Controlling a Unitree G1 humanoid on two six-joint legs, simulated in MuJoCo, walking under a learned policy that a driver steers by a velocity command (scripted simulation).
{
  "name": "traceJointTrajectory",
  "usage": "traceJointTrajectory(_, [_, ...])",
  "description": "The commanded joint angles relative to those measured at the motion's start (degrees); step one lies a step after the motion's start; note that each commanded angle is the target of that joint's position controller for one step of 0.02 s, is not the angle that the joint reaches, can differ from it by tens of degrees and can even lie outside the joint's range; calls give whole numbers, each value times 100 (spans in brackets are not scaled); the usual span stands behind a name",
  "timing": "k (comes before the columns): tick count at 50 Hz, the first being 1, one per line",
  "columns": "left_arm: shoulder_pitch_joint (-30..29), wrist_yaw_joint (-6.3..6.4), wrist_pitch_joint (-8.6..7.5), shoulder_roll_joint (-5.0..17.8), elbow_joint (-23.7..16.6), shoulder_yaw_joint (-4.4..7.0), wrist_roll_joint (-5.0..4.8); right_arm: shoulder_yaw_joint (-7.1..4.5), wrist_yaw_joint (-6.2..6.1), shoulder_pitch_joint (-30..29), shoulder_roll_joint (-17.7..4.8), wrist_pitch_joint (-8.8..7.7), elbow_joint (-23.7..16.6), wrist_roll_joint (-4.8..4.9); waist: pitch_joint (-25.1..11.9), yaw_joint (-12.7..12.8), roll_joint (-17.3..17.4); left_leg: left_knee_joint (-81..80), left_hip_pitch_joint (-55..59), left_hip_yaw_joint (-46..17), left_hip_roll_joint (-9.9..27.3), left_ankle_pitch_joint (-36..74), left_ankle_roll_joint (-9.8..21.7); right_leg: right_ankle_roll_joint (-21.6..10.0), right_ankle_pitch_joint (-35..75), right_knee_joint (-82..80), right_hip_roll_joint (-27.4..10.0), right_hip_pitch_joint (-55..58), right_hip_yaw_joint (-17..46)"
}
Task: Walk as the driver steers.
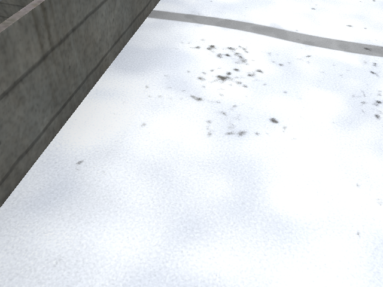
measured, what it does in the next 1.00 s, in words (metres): walks ahead: right foot, then left foot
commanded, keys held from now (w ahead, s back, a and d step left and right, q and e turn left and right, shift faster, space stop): w+e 0.16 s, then no key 0.84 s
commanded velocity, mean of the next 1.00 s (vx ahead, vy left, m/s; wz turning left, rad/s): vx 0.20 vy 0.00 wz -0.19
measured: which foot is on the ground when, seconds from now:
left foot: down 0.00-0.22, up 0.24-0.60, down 0.62-1.00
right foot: up 0.00-0.18, down 0.20-1.00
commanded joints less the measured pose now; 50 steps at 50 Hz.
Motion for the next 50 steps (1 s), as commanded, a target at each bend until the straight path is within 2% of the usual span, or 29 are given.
traceJointTrajectory(1, [-878, -91, -101, 348, -484, 151, -50, -163, -55, 100, -778, -7, -164, 106, 1034, -93, 440, -868, 951, -710, 1769, 2785, -274, -16, -427, -846, -183, -853, 32])
traceJointTrajectory(4, [-1224, -270, -103, 195, -719, 108, -20, -157, -68, -54, -859, 60, -236, 142, 1026, -55, 477, -529, 1018, -138, 1625, 4563, -377, -146, -908, -2002, -8, 345, -806])
traceJointTrajectory(6, [-1138, -318, -38, 280, -689, 159, 69, -252, -173, 59, -1281, 111, -218, 221, 838, -3, 749, 101, 1123, 7, 1603, 6186, -389, -181, -1262, -2457, 337, 1351, -1374])
traceJointTrajectory(7, [-861, -343, -51, 382, -669, 196, 78, -262, -216, 168, -1375, 138, -233, 246, 767, 115, 874, 540, 1217, 48, 1617, 7095, -381, -216, -1448, -2540, 566, 1695, -1544])
traceJointTrajectory(9, [266, -278, -35, 813, -419, 383, 63, -353, -254, -51, -1602, 200, -342, 324, 448, 648, 1156, 1867, 1266, -96, 1628, 7941, -419, -422, -1462, -3257, 711, 2797, -1368])
traceJointTrajectory(10, [1097, -166, -66, 1114, -334, 536, 40, -406, -197, -375, -1689, 239, -495, 323, 349, 1216, 1137, 3110, 430, -124, 1417, 7563, -370, -709, -1017, -3811, 577, 4098, -865])
traceJointTrajectory(11, [1516, 5, -52, 1430, -246, 571, 216, -274, -48, -308, -1132, 127, -671, 198, -256, 1069, -38, 5257, -1479, -309, 778, 2614, -383, -1064, 734, -3141, -385, 6115, 319])
traceJointTrajectory(12, [1269, 76, -113, 1736, -478, 549, 423, -18, 143, 478, -340, -86, -873, 210, -1272, 375, -1294, 7432, -3672, -1259, -246, -1900, -566, -2505, 1992, -3235, -2162, 7870, 3431])
traceJointTrajectory(13, [1440, 108, -108, 1249, -414, 489, 321, -189, 299, 70, -1003, -260, -811, 327, -1710, 760, -176, 7710, -3606, -2382, 2, -1232, -405, -2294, 1335, -3809, -1904, 7290, 3162])
traceJointTrajectory(14, [933, 115, -120, 1078, -595, 407, 215, -246, 307, -460, -1157, -272, -1086, 480, -836, 591, -40, 7194, -3752, -2225, 307, -666, -338, -1838, 1173, -3977, -1680, 6358, 2194])
traceJointTrajectory(15, [490, 78, -140, 898, -684, 325, 104, -253, 268, -687, -1139, -221, -1134, 384, -301, 320, 564, 6747, -3716, -1989, 519, -460, -342, -1500, 1067, -4238, -1456, 5457, 1652])
traceJointTrajectory(16, [385, 76, -209, 749, -800, 257, 33, -320, 195, -585, -1228, -130, -1089, 274, -103, 215, 654, 6439, -3586, -1920, 640, -264, -410, -1426, 1009, -4402, -1344, 4915, 1285])
traceJointTrajectory(19, [391, 83, -306, 879, -717, 235, 177, -317, 45, -419, -918, 144, -1196, 224, 171, -29, 249, 5578, -3071, -1790, 792, -28, -618, -1321, 1608, -4664, -967, 3874, 626])
traceJointTrajectory(22, [439, 234, -304, 965, -715, 234, 220, -214, -10, -673, -553, 175, -1287, 211, 132, 36, 70, 3755, -3021, -1578, 705, 621, -836, -1064, 2142, -4455, -624, 3832, 61])
traceJointTrajectory(23, [484, 254, -229, 1056, -700, 266, 245, -189, -3, -756, -471, 186, -1277, 140, 12, 93, -25, 3274, -2835, -1488, 640, 904, -862, -965, 2038, -4327, -540, 3880, -56])
traceJointTrajectory(26, [647, 243, -76, 1081, -649, 304, 154, -227, -5, -852, -641, 178, -1212, 155, -244, 270, -527, 2438, -2487, -1475, 496, 1431, -895, -921, 1328, -4204, -623, 4168, 7])
traceJointTrajectory(27, [718, 223, -5, 1032, -555, 299, 96, -251, 10, -1017, -730, 181, -1252, 205, -199, 281, -496, 2222, -2382, -1546, 479, 1418, -844, -866, 955, -4143, -718, 4255, 128])
traceJointTrajectory(30, [496, 227, 18, 859, -544, 263, 31, -331, 82, -1033, -847, 88, -1222, 137, 0, 121, -438, 1092, -1795, -1482, 322, 2036, -563, -587, -167, -3675, -728, 4079, 311])
traceJointTrajectory(31, [612, 257, -53, 712, -495, 224, 94, -392, 88, -1015, -995, 72, -1189, 108, 52, 119, -227, 816, -1393, -1626, 397, 2725, -456, -342, -635, -3419, -529, 3974, 312])
traceJointTrajectory(32, [654, 278, -105, 535, -528, 176, 226, -436, 58, -899, -1199, 82, -1271, 69, -86, 193, 13, 877, -937, -2170, 961, 4497, -255, -56, -1220, -2937, -213, 3833, 134])
traceJointTrajectory(33, [1555, 299, -142, 213, -394, 125, 298, -439, 27, -1068, -1302, 125, -1316, -31, -326, 785, 1117, 1152, -170, -2857, 1673, 5574, 484, 283, -2755, -2448, 240, 3105, -110])
traceJointTrajectory(34, [1498, 384, -41, 378, -298, 160, 333, -294, 29, -937, -576, 212, -1268, 62, -569, 523, 1448, 1019, -237, -3179, 1886, 5171, 967, 516, -3505, -2139, 162, 3191, -84])
traceJointTrajectory(35, [1338, 391, 55, 491, -335, 189, 283, -236, 38, -965, -377, 279, -1235, 98, -548, 536, 1427, 958, -440, -3242, 1784, 4229, 985, 558, -3580, -2188, 84, 3222, -32])
traceJointTrajectory(36, [1209, 394, 146, 519, -320, 208, 250, -257, 46, -1157, -425, 356, -1273, 102, -508, 572, 1260, 846, -770, -3140, 1565, 3176, 804, 552, -3420, -2437, 8, 3445, -29])
traceJointTrajectory(38, [1064, 376, 323, 503, -279, 220, 306, -297, 68, -1510, -523, 428, -1369, 166, 11, 593, 899, 780, -1512, -2587, 1105, 1463, 259, 456, -3003, -3098, -53, 3729, -35])
traceJointTrajectory(39, [1024, 374, 350, 545, -249, 233, 311, -322, 63, -1456, -564, 439, -1338, 173, 193, 505, 811, 881, -1598, -2422, 901, 1163, 75, 421, -2866, -3251, -46, 3738, -20])
traceJointTrajectory(40, [1053, 375, 343, 659, -158, 276, 288, -347, 52, -1258, -586, 435, -1304, 184, 268, 351, 504, 930, -1467, -2223, 738, 1266, 6, 360, -2961, -3219, 11, 3557, -44])
traceJointTrajectory(45, [1072, 385, 151, 496, 52, 252, 245, -392, -74, -1228, -486, 463, -1083, 230, 129, 291, 361, 1276, -750, -2036, 670, 2444, 70, 418, -2426, -3355, -55, 3480, -18])
traceJointTrajectory(50, [1322, 408, 169, 383, 347, 254, 231, -438, -47, -1349, -396, 575, -906, 278, 379, 292, 252, 1225, -674, -1946, 569, 2097, 46, 421, -2603, -3498, -43, 3471, -65])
